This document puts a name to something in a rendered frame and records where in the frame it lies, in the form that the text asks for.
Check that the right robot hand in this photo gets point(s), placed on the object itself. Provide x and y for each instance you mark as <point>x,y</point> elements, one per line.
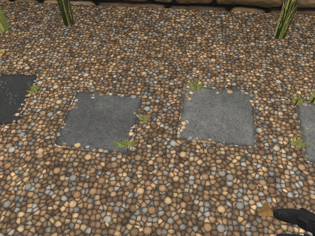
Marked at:
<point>302,217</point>

